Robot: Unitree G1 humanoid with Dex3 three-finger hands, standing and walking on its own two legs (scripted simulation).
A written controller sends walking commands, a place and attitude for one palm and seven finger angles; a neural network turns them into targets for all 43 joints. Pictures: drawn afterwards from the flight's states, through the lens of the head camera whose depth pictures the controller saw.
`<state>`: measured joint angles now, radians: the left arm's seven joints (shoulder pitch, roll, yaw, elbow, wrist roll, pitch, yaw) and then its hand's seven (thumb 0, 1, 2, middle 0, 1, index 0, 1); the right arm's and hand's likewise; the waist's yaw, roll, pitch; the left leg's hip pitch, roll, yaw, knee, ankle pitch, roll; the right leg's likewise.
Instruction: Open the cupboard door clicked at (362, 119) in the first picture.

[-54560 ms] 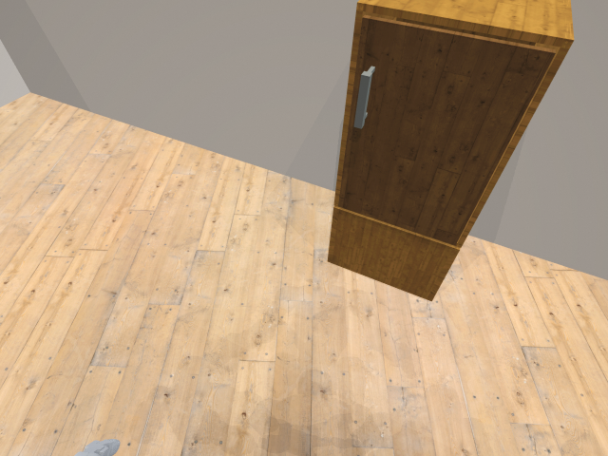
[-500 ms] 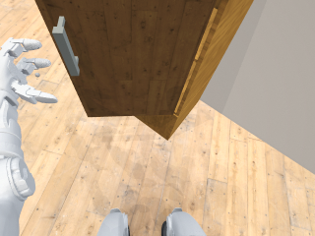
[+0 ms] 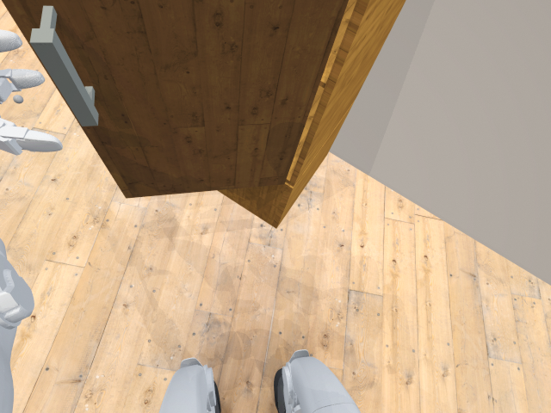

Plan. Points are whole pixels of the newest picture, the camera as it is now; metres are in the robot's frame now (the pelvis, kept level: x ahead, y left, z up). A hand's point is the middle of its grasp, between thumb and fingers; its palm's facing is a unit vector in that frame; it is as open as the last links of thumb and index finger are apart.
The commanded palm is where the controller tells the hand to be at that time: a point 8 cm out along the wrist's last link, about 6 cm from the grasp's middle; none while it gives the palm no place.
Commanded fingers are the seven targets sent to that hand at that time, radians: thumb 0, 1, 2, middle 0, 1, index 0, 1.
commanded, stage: move the hooked fingers beside the handle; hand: left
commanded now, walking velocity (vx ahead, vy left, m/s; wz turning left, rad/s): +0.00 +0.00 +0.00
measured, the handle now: (71, 71) +0.55 +0.22 +0.09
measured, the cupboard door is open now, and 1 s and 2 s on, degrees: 42 42 42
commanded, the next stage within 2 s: slide the fingers in behind the handle in 0.58 s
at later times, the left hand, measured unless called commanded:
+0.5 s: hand (13, 108) +0.50 +0.28 +0.08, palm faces +0.06 -1.00 +0.02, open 14.0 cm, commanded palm +0.49 +0.31 +0.08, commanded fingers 0.00 -0.50 0.30 -0.30 -1.20 -0.30 -1.20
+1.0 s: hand (31, 102) +0.51 +0.26 +0.08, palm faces +0.09 -1.00 +0.01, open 14.1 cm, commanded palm +0.49 +0.28 +0.08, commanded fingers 0.00 -0.50 0.30 -0.30 -1.20 -0.30 -1.20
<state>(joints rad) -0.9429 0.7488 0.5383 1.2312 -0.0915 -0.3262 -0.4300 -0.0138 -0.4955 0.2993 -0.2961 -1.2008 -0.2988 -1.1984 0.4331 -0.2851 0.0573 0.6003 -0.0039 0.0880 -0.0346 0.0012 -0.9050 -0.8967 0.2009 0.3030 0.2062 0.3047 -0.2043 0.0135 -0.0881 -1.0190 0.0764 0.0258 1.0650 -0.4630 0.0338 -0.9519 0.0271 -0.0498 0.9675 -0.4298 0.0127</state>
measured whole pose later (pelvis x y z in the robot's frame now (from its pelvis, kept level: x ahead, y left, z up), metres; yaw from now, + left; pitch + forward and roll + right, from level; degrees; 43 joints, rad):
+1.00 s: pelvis +0.00 +0.00 +0.00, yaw +1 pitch +23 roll -5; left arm -0.92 0.65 0.47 1.19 -0.12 -0.35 -0.34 -0.01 -0.50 0.30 -0.29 -1.20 -0.27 -1.20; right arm 0.43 -0.27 0.05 0.63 -0.01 0.09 -0.02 0.00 -0.91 -0.90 0.20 0.30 0.21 0.30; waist -0.18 0.02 -0.10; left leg -1.01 0.07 0.01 1.07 -0.47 0.03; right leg -0.93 0.02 -0.06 0.97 -0.44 0.01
